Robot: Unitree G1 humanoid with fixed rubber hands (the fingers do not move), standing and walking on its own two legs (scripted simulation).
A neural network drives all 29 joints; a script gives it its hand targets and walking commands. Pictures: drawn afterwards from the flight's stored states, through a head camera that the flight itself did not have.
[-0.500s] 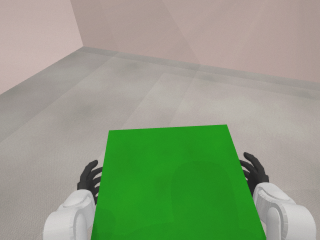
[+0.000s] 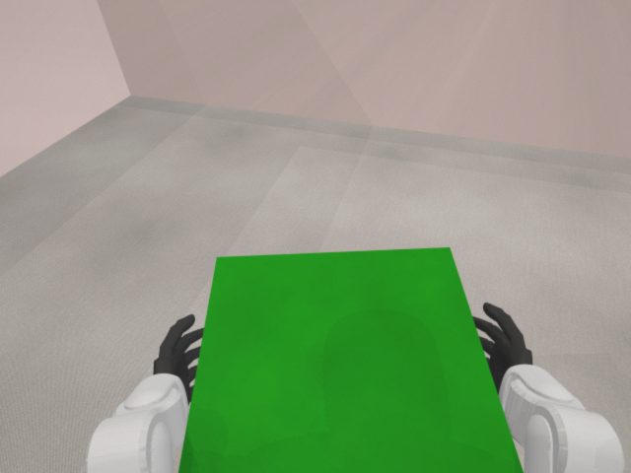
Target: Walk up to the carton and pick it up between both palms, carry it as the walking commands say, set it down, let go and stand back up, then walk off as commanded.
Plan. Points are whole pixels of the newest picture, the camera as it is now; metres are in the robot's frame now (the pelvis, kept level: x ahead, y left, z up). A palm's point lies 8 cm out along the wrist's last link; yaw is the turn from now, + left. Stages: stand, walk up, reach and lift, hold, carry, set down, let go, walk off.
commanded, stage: carry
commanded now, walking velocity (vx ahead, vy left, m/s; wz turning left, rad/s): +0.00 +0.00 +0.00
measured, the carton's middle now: (338, 390) +0.25 +0.00 +0.02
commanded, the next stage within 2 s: none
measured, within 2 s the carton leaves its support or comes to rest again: neither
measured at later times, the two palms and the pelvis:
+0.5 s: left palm (167, 328) +0.30 +0.20 +0.09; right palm (471, 319) +0.30 -0.16 +0.09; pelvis +0.07 +0.02 +0.00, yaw +1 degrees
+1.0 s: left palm (170, 350) +0.28 +0.20 +0.07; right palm (479, 333) +0.28 -0.16 +0.09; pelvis +0.04 +0.02 +0.00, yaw +1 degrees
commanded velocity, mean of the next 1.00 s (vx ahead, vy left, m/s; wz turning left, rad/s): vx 0.00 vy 0.00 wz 0.00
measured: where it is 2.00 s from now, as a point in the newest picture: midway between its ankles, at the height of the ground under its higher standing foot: outside the picture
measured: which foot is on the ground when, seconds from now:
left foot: down 0.00-0.02, up 0.04-0.12, down 0.14-1.00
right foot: down 0.00-0.18, up 0.20-0.32, down 0.34-1.00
